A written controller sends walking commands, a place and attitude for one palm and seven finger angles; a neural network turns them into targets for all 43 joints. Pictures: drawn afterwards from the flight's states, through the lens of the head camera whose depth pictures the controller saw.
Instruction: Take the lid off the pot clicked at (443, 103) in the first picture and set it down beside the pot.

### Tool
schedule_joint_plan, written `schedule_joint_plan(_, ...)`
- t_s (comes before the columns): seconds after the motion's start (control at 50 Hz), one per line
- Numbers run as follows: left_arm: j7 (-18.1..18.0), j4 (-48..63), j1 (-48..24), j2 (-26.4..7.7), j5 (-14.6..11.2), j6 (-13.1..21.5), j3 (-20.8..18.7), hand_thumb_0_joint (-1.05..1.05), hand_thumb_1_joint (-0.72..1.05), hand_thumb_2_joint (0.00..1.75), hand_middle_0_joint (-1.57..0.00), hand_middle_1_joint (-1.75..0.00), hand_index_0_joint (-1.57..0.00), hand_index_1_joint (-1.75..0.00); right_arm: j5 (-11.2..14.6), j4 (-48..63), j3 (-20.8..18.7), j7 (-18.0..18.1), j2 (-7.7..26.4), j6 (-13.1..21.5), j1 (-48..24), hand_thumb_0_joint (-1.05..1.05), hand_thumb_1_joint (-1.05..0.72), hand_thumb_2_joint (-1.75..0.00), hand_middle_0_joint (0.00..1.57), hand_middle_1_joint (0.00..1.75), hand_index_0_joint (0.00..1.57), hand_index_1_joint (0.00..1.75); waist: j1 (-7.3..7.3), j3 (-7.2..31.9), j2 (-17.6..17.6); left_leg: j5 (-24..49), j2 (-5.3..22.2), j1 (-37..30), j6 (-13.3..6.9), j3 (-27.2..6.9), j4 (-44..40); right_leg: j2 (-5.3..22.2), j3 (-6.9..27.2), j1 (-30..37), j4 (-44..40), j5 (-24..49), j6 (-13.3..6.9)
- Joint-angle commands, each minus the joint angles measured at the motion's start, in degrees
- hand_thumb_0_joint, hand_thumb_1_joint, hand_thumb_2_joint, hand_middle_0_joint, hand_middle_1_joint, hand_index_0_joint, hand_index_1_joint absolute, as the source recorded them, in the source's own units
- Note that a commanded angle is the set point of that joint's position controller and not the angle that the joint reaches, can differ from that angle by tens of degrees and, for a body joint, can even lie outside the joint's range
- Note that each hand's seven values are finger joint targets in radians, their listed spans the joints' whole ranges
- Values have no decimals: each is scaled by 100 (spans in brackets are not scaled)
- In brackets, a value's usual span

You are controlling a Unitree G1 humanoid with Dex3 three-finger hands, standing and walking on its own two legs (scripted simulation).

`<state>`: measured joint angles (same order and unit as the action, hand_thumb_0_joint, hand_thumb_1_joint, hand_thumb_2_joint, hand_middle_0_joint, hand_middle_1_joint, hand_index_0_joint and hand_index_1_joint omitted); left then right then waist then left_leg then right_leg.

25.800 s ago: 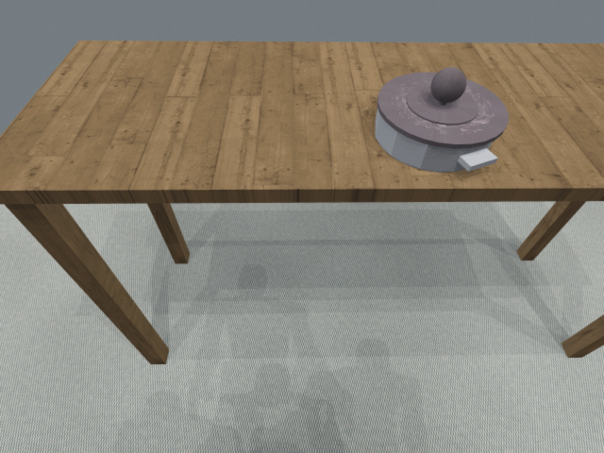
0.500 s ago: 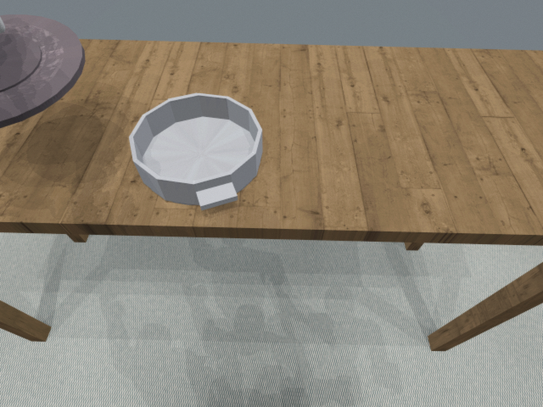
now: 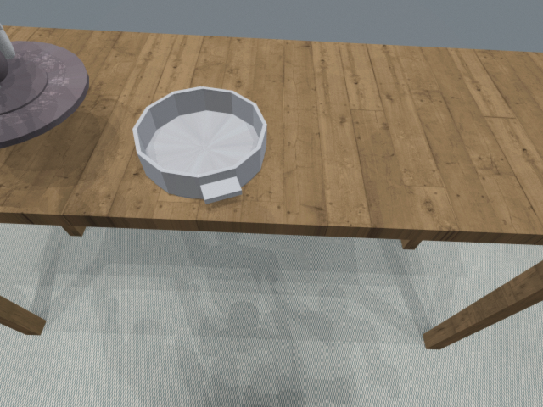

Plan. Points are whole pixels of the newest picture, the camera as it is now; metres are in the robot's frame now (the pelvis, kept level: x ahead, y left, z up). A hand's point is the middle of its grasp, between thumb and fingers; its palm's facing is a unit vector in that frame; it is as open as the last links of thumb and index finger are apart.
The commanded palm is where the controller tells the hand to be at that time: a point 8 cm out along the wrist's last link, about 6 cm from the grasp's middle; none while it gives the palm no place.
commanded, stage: lower the lid onto the table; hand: left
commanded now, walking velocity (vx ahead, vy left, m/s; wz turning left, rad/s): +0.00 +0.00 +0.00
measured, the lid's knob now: out of the picture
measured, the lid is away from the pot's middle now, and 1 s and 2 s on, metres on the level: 0.24 0.24 0.25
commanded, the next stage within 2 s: open the fingers wide in 1.52 s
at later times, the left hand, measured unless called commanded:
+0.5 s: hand out of the picture +0.49 +0.30 +0.22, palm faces -0.35 -0.20 -0.92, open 8.3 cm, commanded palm +0.51 +0.30 +0.29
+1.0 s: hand (4, 105) +0.48 +0.31 +0.19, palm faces -0.39 -0.20 -0.90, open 8.3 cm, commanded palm +0.52 +0.31 +0.25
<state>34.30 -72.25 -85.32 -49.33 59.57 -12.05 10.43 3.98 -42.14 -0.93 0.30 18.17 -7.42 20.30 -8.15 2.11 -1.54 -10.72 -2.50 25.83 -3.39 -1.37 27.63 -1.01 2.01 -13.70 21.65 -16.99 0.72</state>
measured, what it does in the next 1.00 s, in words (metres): stands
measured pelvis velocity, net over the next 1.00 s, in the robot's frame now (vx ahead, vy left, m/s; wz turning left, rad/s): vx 0.00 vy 0.01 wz -0.01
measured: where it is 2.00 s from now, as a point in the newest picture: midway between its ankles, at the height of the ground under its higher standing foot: outside the picture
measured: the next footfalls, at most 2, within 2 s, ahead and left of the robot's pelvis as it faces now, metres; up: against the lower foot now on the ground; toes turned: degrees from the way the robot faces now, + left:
none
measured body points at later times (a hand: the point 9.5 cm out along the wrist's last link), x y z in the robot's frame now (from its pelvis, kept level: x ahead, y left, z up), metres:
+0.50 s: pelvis +0.00 +0.01 +0.00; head +0.07 +0.02 +0.44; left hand +0.50 +0.31 +0.27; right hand -0.03 -0.28 -0.12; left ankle +0.02 +0.08 -0.74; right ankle -0.08 -0.14 -0.74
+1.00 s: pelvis +0.00 +0.01 -0.01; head +0.07 +0.02 +0.44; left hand +0.50 +0.32 +0.24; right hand -0.04 -0.28 -0.12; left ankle +0.02 +0.08 -0.74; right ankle -0.08 -0.14 -0.74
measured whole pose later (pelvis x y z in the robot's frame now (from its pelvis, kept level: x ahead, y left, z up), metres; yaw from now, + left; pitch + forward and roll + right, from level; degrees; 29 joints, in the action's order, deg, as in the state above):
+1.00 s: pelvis +0.00 +0.01 -0.01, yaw -1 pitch +12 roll -3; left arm 31.4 -75.9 -80.4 -49.3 58.9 -5.4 9.0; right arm 4.4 -42.5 -1.2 1.6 17.6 -8.4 22.4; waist -9.5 3.3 -1.6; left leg -12.9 -1.8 31.9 -3.8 -1.1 33.4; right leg -1.8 2.2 -19.4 26.5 -18.7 1.1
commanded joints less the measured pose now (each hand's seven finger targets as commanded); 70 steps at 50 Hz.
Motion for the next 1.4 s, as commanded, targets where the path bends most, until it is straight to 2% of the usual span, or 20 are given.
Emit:
schedule_joint_plan(0.0, -342, 1670, -3604, -1378, 79, 133, -285, 0, 61, 97, -82, -109, -77, -107, -42, 313, -343, 120, 1076, 126, 514, 0, -90, -90, 20, 30, 20, 30, -22, 2562, -718, 2099, 47, -2812, -156, 22, 104, -298, -289, -589, -165, 1812, -235)
schedule_joint_plan(0.02, -355, 1688, -3813, -1156, 84, 131, -128, 0, 61, 97, -82, -109, -77, -107, -35, 299, -352, 123, 1040, 136, 499, 0, -90, -90, 20, 30, 20, 30, -50, 2606, -942, 2228, 53, -2978, -162, -12, 145, -311, -304, -714, -138, 1763, -256)
schedule_joint_plan(0.1, -378, 1252, -3252, -1336, 105, 216, -331, 0, 61, 97, -82, -109, -77, -107, -49, 280, -336, 140, 1075, 164, 589, 0, -90, -90, 20, 30, 20, 30, -16, 2410, -645, 2062, 56, -2733, -127, -24, 124, -331, -333, -779, -127, 1627, -247)
schedule_joint_plan(0.14, -388, 868, -3096, -1010, 59, 194, -115, 0, 61, 97, -82, -109, -77, -107, -25, 225, -337, 156, 1047, 140, 620, 0, -90, -90, 20, 30, 20, 30, -94, 2119, -413, 1788, 52, -2553, -157, -11, 120, -319, -364, -897, -131, 1542, -245)
schedule_joint_plan(0.2, -432, 1516, -3552, -1256, 74, 285, -249, 0, 61, 97, -82, -109, -77, -107, -50, 261, -367, 137, 1082, 121, 623, 0, -90, -90, 20, 30, 20, 30, -43, 2680, -785, 2261, 72, -2922, -123, -55, 207, -350, -331, -860, -55, 1718, -250)
schedule_joint_plan(0.26, -440, 954, -3157, -951, 64, 264, -115, 0, 61, 97, -82, -109, -77, -107, -44, 205, -371, 151, 1052, 130, 718, 0, -90, -90, 20, 30, 20, 30, -104, 2297, -635, 2073, 64, -2770, -129, -96, 230, -370, -384, -1119, -70, 1504, -265)
schedule_joint_plan(0.3, -456, 1293, -3240, -1389, 74, 361, -415, 0, 61, 97, -82, -109, -77, -107, -48, 219, -371, 149, 1108, 123, 704, 0, -90, -90, 20, 30, 20, 30, -40, 2583, -685, 2313, 77, -2794, -108, -38, 254, -356, -342, -928, -13, 1731, -250)
schedule_joint_plan(0.38, -460, 1375, -3325, -890, -41, 388, -62, 0, 61, 97, -82, -109, -77, -107, -27, 226, -392, 166, 1063, 122, 801, 0, -90, -90, 20, 30, 20, 30, -79, 2593, -854, 2510, 94, -2953, -81, -62, 320, -362, -398, -1121, 34, 1710, -292)
schedule_joint_plan(0.46, -494, 1086, -3273, -1036, 36, 376, -191, 0, 61, 97, -82, -109, -77, -107, -45, 155, -396, 172, 1084, 100, 808, 0, -90, -90, 20, 30, 20, 30, -136, 2442, -642, 1941, 74, -2718, -117, -111, 275, -391, -385, -1193, -10, 1450, -267)
schedule_joint_plan(0.68, -538, 1100, -2798, -1282, -9, 623, -394, 0, 61, 97, -82, -109, -77, -107, -17, 239, -393, 202, 1068, 88, 993, 0, -90, -90, 20, 30, 20, 30, -80, 2670, -778, 2681, 80, -2707, -90, 11, 549, -400, -374, -1130, 204, 1947, -270)
schedule_joint_plan(0.7, -570, 1281, -2944, -1604, 41, 630, -629, 0, 61, 97, -82, -109, -77, -107, -43, 256, -416, 180, 1098, 40, 902, 0, -90, -90, 20, 30, 20, 30, -55, 2815, -805, 2651, 82, -2732, -116, -10, 590, -410, -319, -1094, 214, 1945, -237)
schedule_joint_plan(0.74, -559, 1032, -2810, -1267, 24, 605, -389, 0, 61, 97, -82, -109, -77, -107, -27, 253, -426, 185, 1058, 10, 920, 0, -90, -90, 20, 30, 20, 30, -133, 2571, -736, 2415, 74, -2625, -137, -18, 599, -417, -348, -1261, 193, 1791, -236)
schedule_joint_plan(0.84, -567, 881, -2670, -1320, -17, 648, -395, 0, 61, 97, -82, -109, -77, -107, -4, 243, -401, 219, 1071, -23, 937, 0, -90, -90, 20, 30, 20, 30, -177, 2355, -566, 1990, 76, -2411, -164, 4, 581, -410, -356, -1319, 189, 1639, -226)
schedule_joint_plan(0.9, -579, 1385, -3038, -1317, -41, 699, -349, 0, 61, 97, -82, -109, -77, -107, -30, 249, -418, 227, 1081, -14, 925, 0, -90, -90, 20, 30, 20, 30, -142, 2717, -1034, 2238, 105, -2793, -144, -39, 624, -428, -337, -1422, 206, 1631, -245)
schedule_joint_plan(0.96, -588, 881, -2717, -1311, -68, 686, -386, 0, 61, 97, -82, -109, -77, -107, 4, 185, -398, 260, 1094, -4, 966, 0, -90, -90, 20, 30, 20, 30, -208, 2384, -570, 1722, 80, -2396, -167, -47, 574, -424, -368, -1422, 212, 1482, -242)
schedule_joint_plan(1.08, -593, 1106, -2906, -915, -161, 758, -70, 0, 61, 97, -82, -109, -77, -107, -1, 144, -379, 297, 1095, 35, 1007, 0, -90, -90, 20, 30, 20, 30, -198, 2494, -1037, 1953, 138, -2691, -97, -89, 587, -427, -418, -1693, 277, 1397, -300)
schedule_joint_plan(1.2, -674, 1132, -2997, -1360, -56, 851, -424, 0, 61, 97, -82, -109, -77, -107, -39, 90, -405, 308, 1130, 56, 1024, 0, -90, -90, 20, 30, 20, 30, -188, 2802, -900, 1915, 112, -2630, -121, -105, 701, -457, -376, -1644, 370, 1468, -260)
schedule_joint_plan(1.26, -690, 589, -2626, -1181, -61, 842, -311, 0, 61, 97, -82, -109, -77, -107, -13, 95, -385, 311, 1093, 43, 1062, 0, -90, -90, 20, 30, 20, 30, -255, 2417, -659, 1626, 83, -2305, -142, -86, 740, -453, -396, -1780, 382, 1357, -257)
schedule_joint_plan(1.3, -717, 987, -2837, -1462, -59, 926, -498, 0, 61, 97, -82, -109, -77, -107, -32, 112, -396, 305, 1135, 20, 1076, 0, -90, -90, 20, 30, 20, 30, -166, 2750, -937, 2035, 114, -2519, -102, -107, 806, -478, -385, -1742, 472, 1493, -269)
schedule_joint_plan(1.38, -719, 685, -2615, -1155, -99, 961, -252, 0, 61, 97, -82, -109, -77, -107, -2, 144, -357, 335, 1092, 35, 1160, 0, -90, -90, 20, 30, 20, 30, -228, 2476, -900, 1777, 119, -2336, -98, -83, 804, -470, -434, -1919, 501, 1316, -291)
